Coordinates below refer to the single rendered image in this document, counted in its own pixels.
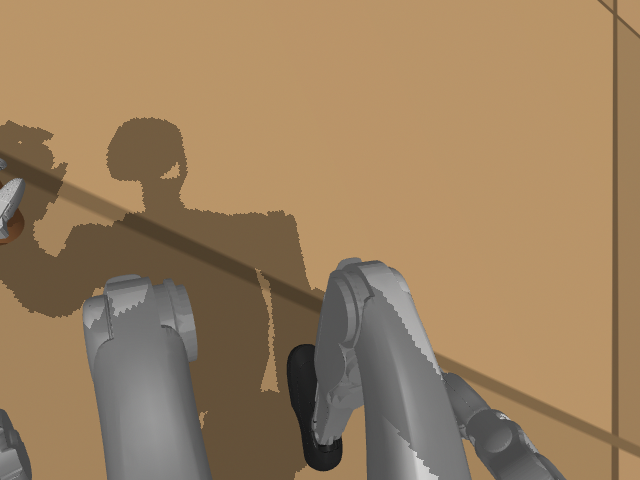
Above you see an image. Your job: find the right robot foot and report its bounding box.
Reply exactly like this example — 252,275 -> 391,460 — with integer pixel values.
287,344 -> 343,471

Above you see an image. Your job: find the right robot arm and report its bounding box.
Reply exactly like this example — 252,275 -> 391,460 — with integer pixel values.
465,409 -> 566,480

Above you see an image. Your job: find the right robot hand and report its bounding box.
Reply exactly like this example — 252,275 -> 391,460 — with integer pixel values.
438,365 -> 491,440

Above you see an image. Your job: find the left robot arm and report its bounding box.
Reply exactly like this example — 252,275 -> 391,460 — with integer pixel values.
0,409 -> 32,480

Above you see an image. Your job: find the left robot hand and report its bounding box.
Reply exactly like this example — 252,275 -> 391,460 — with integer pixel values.
0,158 -> 25,239

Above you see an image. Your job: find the bottle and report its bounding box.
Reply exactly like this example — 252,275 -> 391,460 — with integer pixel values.
0,181 -> 25,245

